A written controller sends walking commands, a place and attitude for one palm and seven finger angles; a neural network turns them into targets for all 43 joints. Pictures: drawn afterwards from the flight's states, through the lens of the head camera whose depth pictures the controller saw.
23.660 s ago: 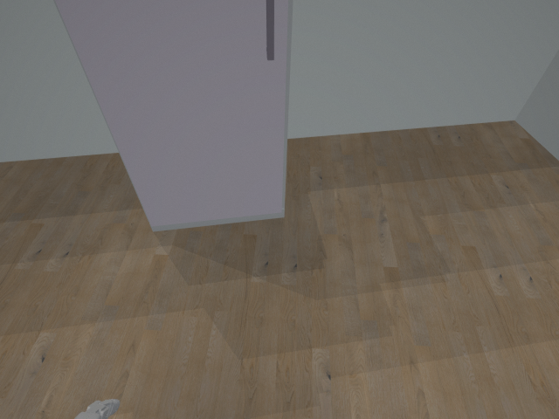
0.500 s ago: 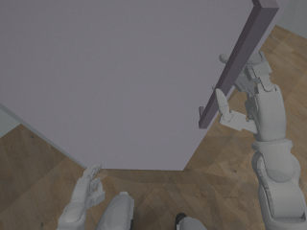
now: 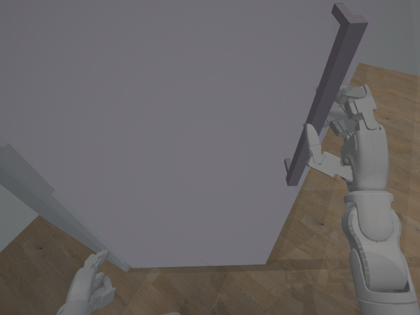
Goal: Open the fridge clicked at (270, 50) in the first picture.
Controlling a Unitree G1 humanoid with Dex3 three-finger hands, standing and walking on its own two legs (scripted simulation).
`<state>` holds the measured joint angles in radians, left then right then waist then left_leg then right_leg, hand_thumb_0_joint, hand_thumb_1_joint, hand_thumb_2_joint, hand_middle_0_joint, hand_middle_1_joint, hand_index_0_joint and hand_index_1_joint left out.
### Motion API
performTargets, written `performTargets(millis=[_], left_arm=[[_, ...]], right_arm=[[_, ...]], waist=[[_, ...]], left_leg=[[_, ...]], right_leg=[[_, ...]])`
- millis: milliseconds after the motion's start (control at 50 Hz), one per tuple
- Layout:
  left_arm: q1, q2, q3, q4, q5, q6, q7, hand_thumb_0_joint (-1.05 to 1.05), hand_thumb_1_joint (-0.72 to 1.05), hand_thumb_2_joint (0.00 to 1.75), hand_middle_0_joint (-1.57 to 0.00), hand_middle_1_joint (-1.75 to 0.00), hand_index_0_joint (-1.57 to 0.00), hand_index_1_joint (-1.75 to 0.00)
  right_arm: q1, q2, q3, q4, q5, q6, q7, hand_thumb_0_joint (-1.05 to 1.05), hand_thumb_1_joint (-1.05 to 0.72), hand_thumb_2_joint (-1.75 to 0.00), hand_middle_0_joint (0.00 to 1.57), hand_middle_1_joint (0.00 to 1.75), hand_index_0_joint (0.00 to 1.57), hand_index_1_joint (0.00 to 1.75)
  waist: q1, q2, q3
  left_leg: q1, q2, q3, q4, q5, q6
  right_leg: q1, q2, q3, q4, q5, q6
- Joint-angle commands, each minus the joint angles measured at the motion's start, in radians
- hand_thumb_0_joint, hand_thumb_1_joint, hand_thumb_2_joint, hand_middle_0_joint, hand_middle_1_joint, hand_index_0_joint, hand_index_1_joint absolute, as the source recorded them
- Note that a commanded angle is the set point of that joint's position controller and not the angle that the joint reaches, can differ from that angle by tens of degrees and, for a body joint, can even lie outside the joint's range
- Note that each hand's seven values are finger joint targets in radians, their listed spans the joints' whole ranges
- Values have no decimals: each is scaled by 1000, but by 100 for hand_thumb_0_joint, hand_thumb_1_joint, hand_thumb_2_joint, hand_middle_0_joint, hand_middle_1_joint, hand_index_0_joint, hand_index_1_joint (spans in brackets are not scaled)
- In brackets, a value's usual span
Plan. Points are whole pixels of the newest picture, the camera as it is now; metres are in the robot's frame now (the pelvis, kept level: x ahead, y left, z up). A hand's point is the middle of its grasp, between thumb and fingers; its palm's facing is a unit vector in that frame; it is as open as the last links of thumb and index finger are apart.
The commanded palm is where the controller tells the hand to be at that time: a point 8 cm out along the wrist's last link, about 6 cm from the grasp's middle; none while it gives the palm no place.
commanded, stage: stop walking and hold the door back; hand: right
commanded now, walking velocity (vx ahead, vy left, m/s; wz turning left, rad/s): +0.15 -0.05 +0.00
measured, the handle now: (309, 117) +0.37 -0.14 +0.20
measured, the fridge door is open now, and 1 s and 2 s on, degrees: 60 55 52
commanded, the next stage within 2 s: loosen the grip on the handle in 1.00 s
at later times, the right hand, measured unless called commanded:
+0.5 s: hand (307, 124) +0.36 -0.13 +0.20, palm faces +0.12 +0.98 -0.18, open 7.4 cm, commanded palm +0.33 -0.19 +0.18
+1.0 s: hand (307, 126) +0.36 -0.13 +0.20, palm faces +0.10 +0.98 -0.18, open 7.4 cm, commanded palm +0.34 -0.19 +0.18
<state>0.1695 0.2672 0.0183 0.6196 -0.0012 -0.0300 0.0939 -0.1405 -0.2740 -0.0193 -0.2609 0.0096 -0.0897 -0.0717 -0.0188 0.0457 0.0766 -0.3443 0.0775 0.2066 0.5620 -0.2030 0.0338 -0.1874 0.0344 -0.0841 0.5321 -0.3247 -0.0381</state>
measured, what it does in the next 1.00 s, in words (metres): steps on the spot: left foot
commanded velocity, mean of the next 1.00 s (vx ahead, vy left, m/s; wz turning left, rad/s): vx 0.10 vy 0.00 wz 0.00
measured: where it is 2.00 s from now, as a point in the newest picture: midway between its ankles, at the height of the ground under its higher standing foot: outside the picture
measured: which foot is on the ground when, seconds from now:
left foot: down 0.00-0.02, up 0.04-0.32, down 0.34-1.00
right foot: down 0.00-1.00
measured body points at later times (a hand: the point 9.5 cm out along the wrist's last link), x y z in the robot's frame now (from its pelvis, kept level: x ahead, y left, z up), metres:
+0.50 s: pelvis -0.07 +0.02 +0.00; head -0.06 +0.03 +0.45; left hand +0.06 +0.26 -0.12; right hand +0.34 -0.18 +0.21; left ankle -0.07 +0.17 -0.73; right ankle -0.04 -0.08 -0.70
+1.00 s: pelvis -0.06 +0.01 +0.01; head -0.04 +0.02 +0.45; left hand +0.08 +0.24 -0.11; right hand +0.35 -0.19 +0.21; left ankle -0.06 +0.12 -0.73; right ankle -0.01 -0.10 -0.73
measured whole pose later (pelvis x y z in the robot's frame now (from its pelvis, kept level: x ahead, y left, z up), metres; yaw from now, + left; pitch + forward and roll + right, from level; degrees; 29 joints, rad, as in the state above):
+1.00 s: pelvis -0.06 +0.01 +0.01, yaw +0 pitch -2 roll +0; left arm 0.21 0.21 -0.04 0.72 -0.02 -0.06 0.09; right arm -0.63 -0.26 -0.10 0.50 0.06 -0.14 -0.04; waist 0.00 -0.04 0.07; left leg -0.21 0.00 0.05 0.53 -0.29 0.01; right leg -0.28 -0.04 -0.11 0.53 -0.21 -0.02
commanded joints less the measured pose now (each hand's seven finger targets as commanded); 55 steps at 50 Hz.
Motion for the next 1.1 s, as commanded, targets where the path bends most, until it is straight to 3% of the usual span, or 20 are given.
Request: performTargets(millis=[0, 20, 60, 160, 260, 280, 340, 360, 400, 500, 520, 560, 600, 640, 680, 740, 820, 1040, 1060, 1080], left_arm=[[-87, 78, 2, -128, -21, -43, -23, 0, 90, 90, -20, -30, -20, -30], [-96, 68, -14, -125, -12, -41, -22, 0, 90, 90, -20, -30, -20, -30], [-84, 65, -13, -96, -24, -36, -14, 0, 90, 90, -20, -30, -20, -30], [-66, 66, -19, -55, -30, -40, -9, 0, 90, 90, -20, -30, -20, -30], [-57, 71, -23, -29, -19, -54, 0, 0, 90, 90, -20, -30, -20, -30], [-56, 70, -23, -26, -17, -53, 3, 0, 90, 90, -20, -30, -20, -30], [-66, 59, -13, -37, -12, -45, 9, 0, 90, 90, -20, -30, -20, -30], [-56, 64, -8, -26, -10, -55, 9, 0, 90, 90, -20, -30, -20, -30], [-38, 74, 2, -8, -20, -59, 10, 0, 90, 90, -20, -30, -20, -30], [5, 78, 5, 4, -12, -70, 17, 0, 90, 90, -20, -30, -20, -30], [1, 96, 16, 4, -14, -75, 18, 0, 90, 90, -20, -30, -20, -30], [-16, 141, 35, -31, -18, -76, 4, 0, 90, 90, -20, -30, -20, -30], [-24, 83, 13, -48, -27, -76, -17, 0, 90, 90, -20, -30, -20, -30], [-20, 95, 10, -42, -26, -84, -6, 0, 90, 90, -20, -30, -20, -30], [13, 134, 23, -27, -21, -80, -8, 0, 90, 90, -20, -30, -20, -30], [1, 113, 14, -52, -28, -85, -13, 0, 90, 90, -20, -30, -20, -30], [11, 99, 13, -44, -30, -71, -4, 0, 90, 90, -20, -30, -20, -30], [-27, 88, -6, -48, -21, -66, 5, 0, 90, 90, -20, -30, -20, -30], [-26, 92, -2, -49, -22, -65, 6, 0, 90, 90, -20, -30, -20, -30], [-6, 119, 80, -79, -13, -100, -35, 0, 90, 90, -20, -30, -20, -30]], right_arm=[[-618, -33, 11, 32, 27, -72, -49, 0, -90, -90, 45, 140, 45, 140], [-720, -13, 55, 35, 28, -73, -40, 0, -90, -90, 45, 140, 45, 140], [-841, -49, 22, 174, 10, -66, -44, 0, -90, -90, 45, 140, 45, 140], [-991, 76, 119, 427, 39, -33, -15, 0, -90, -90, 45, 140, 45, 140], [-1101, -8, 32, 596, 43, -47, -16, 0, -90, -90, 45, 140, 45, 140], [-1094, -55, -12, 627, 41, -51, -19, 0, -90, -90, 45, 140, 45, 140], [-1085, -178, -112, 718, 41, -58, -15, 0, -90, -90, 45, 140, 45, 140], [-1091, -199, -141, 750, 35, -71, -17, 0, -90, -90, 45, 140, 45, 140], [-1129, -233, -181, 793, 28, -70, -12, 0, -90, -90, 45, 140, 45, 140], [-1077, -193, -172, 797, 31, -98, 5, 0, -90, -90, 45, 140, 45, 140], [-1051, -180, -159, 767, 36, -105, 9, 0, -90, -90, 45, 140, 45, 140], [-1018, -118, -126, 686, 47, -123, 16, 0, -90, -90, 45, 140, 45, 140], [-999, 14, -17, 685, 66, -113, 38, 0, -90, -90, 45, 140, 45, 140], [-1035, -32, -42, 623, 63, -121, 26, 0, -90, -90, 45, 140, 45, 140], [-953, -139, -121, 616, 45, -124, 11, 0, -90, -90, 45, 140, 45, 140], [-931, -108, -81, 536, 38, -121, 22, 0, -90, -90, 45, 140, 45, 140], [-891, -217, -161, 575, 44, -97, 2, 0, -90, -90, 45, 140, 45, 140], [-847, -140, -123, 589, 47, -114, 10, 0, -90, -90, 45, 140, 45, 140], [-844, -162, -142, 595, 44, -114, 8, 0, -90, -90, 45, 140, 45, 140], [-1514, -685, -484, 450, -75, -119, 29, 0, -90, -90, 45, 140, 45, 140]], waist=[[-1, -274, -302], [27, -358, -257], [35, -210, -195], [28, -157, -228], [14, -175, -307], [8, -117, -327], [-13, 237, -226], [-17, 156, -251], [-7, 229, -246], [18, 129, -274], [31, 44, -288], [16, -240, -338], [36, -163, -310], [43, -129, -259], [24, -137, -291], [38, -122, -332], [31, 130, -277], [14, -32, -323], [13, -21, -328], [-30, 213, -252]], left_leg=[[44, -16, -185, 138, -181, -75], [-49, -22, -199, 265, -279, -68], [-103, -33, -225, 360, -236, -61], [-42, -64, -148, 226, -211, -65], [164, -72, -123, -70, -185, -45], [252, -47, -167, -146, -168, -28], [380, 289, -651, -329, -109, 137], [411, 310, -613, -293, 14, 148], [366, 251, -498, -241, 7, 112], [216, 153, -275, -121, 93, 47], [183, 114, -235, -32, 71, 19], [10, -52, -135, 178, -119, -54], [21, -71, -187, 269, -370, -52], [26, -56, -197, 193, -294, -49], [134, -52, -181, 20, -157, -45], [242, 0, -245, -158, 50, -24], [203, 129, -389, -214, 83, 30], [165, 7, -251, -126, 146, -44], [162, 11, -258, -131, 162, -41], [122, 17, -351, -220, 383, -54]], right_leg=[[108, -358, 333, -176, 478, -121], [105, -381, 409, -232, 415, -153], [60, -368, 401, -257, 221, -156], [93, -284, 276, -251, 53, -123], [30, -245, 253, -180, -93, -82], [-21, -216, 209, -115, -82, -61], [-382, -42, 72, 321, -150, 43], [-404, -56, 100, 401, -159, 47], [-379, -75, 127, 403, -121, 45], [-16, -37, -35, -28, 91, 39], [70, -56, -8, -116, 182, 39], [188, -298, 299, -153, 296, -65], [95, -382, 397, -251, 138, -136], [66, -395, 396, -222, 234, -149], [65, -347, 259, -128, 409, -100], [31, -237, 100, -36, 331, -8], [-60, -137, 62, 27, 98, 44], [69, -217, 120, -74, 377, -5], [77, -209, 107, -64, 378, 2], [55, -172, 60, 27, 358, -27]])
